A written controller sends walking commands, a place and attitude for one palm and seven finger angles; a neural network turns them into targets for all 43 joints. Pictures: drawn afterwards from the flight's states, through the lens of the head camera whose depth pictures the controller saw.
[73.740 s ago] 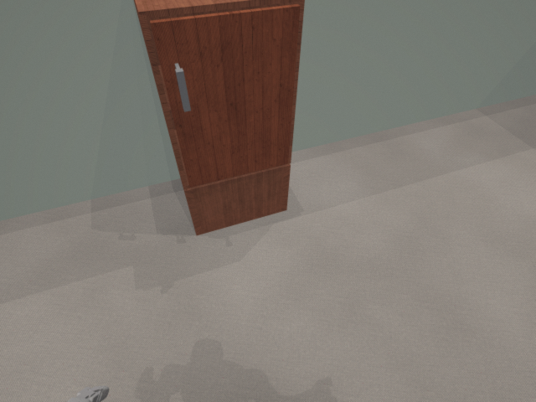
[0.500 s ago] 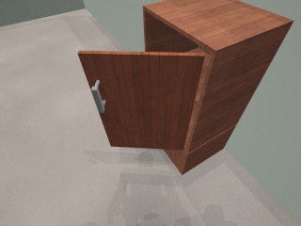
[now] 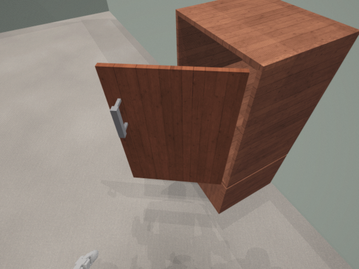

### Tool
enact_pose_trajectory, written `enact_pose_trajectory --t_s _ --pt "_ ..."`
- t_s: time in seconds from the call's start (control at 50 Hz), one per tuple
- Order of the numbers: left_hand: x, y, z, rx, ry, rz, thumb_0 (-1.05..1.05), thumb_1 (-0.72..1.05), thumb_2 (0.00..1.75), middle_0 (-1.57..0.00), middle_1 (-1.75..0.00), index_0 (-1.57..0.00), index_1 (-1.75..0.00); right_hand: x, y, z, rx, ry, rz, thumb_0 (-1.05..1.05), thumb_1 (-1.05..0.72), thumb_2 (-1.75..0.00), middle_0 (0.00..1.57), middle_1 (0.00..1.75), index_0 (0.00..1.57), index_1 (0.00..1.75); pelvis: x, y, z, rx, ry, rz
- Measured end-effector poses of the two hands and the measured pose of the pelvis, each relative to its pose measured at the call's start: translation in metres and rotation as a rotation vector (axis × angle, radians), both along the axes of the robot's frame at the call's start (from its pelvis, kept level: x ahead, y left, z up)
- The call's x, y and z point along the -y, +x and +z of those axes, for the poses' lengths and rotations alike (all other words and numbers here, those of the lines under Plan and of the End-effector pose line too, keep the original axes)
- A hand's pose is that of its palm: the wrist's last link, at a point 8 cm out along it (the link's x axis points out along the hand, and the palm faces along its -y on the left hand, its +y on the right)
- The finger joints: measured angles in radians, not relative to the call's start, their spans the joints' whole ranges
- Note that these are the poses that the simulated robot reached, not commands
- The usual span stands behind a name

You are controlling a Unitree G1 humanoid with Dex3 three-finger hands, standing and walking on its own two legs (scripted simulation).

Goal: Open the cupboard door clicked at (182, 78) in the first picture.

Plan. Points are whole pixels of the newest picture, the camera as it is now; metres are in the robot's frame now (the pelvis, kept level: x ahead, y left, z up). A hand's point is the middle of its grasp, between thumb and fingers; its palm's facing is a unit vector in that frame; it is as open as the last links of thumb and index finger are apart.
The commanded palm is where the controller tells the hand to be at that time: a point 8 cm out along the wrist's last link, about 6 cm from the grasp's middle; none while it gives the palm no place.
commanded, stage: raise the hand with hooked fingers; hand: left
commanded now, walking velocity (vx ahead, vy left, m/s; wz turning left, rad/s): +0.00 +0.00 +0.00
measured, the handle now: (120, 118) +0.54 +0.24 -0.01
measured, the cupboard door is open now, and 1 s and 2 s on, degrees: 55 55 55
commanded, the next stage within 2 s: move the hooked fingers beside the handle in 2.00 s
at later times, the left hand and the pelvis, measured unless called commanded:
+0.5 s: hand (87, 259) +0.15 +0.22 -0.04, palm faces +0.03 -1.00 -0.05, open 9.6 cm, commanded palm +0.13 +0.27 -0.04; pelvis -0.05 +0.01 -0.09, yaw +3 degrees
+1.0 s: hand (75, 231) +0.20 +0.26 -0.03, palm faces -0.05 -1.00 -0.06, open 12.6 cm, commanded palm +0.18 +0.32 -0.01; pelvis -0.04 +0.04 -0.07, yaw +1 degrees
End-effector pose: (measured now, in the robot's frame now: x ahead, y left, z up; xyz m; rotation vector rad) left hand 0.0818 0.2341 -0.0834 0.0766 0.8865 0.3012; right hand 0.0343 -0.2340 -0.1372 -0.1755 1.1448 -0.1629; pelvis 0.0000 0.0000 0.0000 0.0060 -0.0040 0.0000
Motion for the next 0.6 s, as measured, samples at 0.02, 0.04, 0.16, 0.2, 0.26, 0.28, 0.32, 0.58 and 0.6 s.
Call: enact_pose_trajectory --t_s 0.02,0.04,0.16,0.2,0.26,0.28,0.32,0.58,0.6 --pt "-0.001 0.018 0.018 0.119 0.011 0.008 0.02 0.9 0.89 -0.2 -0.32 -0.21 -0.31 0.003 0.012 0.003 0.068 -0.008 0.003 0.01 -0.92 -0.89 0.2 0.29 0.2 0.3 -0.001 -0.001 -0.001 -0.002 0.0 0.01" --pt "-0.003 0.037 0.036 0.234 0.016 0.005 0.02 0.89 0.88 -0.2 -0.32 -0.21 -0.32 0.007 0.025 0.006 0.135 -0.015 0.009 0.01 -0.92 -0.89 0.2 0.29 0.2 0.3 -0.002 -0.003 -0.002 -0.009 0.0 0.02" --pt "-0.004 0.095 0.087 0.771 -0.012 -0.151 0.01 0.79 0.84 -0.21 -0.38 -0.21 -0.38 0.024 0.103 0.042 0.503 -0.066 0.073 0.01 -0.91 -0.89 0.2 0.29 0.2 0.3 0.004 -0.02 -0.024 -0.113 0.018 0.006" --pt "-0.001 0.086 0.08 0.848 -0.038 -0.231 0.01 0.75 0.83 -0.21 -0.41 -0.21 -0.41 0.028 0.123 0.053 0.594 -0.085 0.114 0.01 -0.91 -0.89 0.2 0.29 0.2 0.3 0.005 -0.025 -0.034 -0.14 0.02 0.0" --pt "-0.002 0.059 0.052 0.839 -0.071 -0.321 0.01 0.69 0.8 -0.21 -0.45 -0.22 -0.45 0.031 0.146 0.061 0.688 -0.115 0.173 0.01 -0.91 -0.89 0.2 0.29 0.2 0.3 0.006 -0.032 -0.053 -0.18 0.017 0.003" --pt "-0.005 0.049 0.041 0.815 -0.084 -0.323 0.01 0.66 0.79 -0.22 -0.46 -0.22 -0.46 0.03 0.152 0.061 0.705 -0.124 0.188 0.01 -0.91 -0.89 0.2 0.29 0.2 0.3 0.005 -0.033 -0.059 -0.192 0.016 0.005" --pt "-0.013 0.03 0.022 0.772 -0.103 -0.285 0.01 0.61 0.77 -0.22 -0.49 -0.23 -0.49 0.026 0.161 0.057 0.72 -0.137 0.215 0.01 -0.91 -0.9 0.2 0.29 0.2 0.3 0.005 -0.037 -0.07 -0.211 0.011 0.013" --pt "-0.031 0.079 0.051 0.869 -0.062 -0.433 0.01 0.31 0.64 -0.24 -0.69 -0.24 -0.68 -0.048 0.106 -0.022 0.493 0.022 0.213 0.01 -0.9 -0.89 0.2 0.29 0.2 0.3 -0.015 -0.054 -0.089 -0.233 -0.057 0.04" --pt "-0.032 0.085 0.049 0.833 -0.083 -0.439 0.01 0.29 0.63 -0.24 -0.7 -0.25 -0.7 -0.05 0.097 -0.024 0.469 0.034 0.188 0.01 -0.9 -0.89 0.2 0.29 0.2 0.3 -0.016 -0.054 -0.087 -0.235 -0.053 0.035"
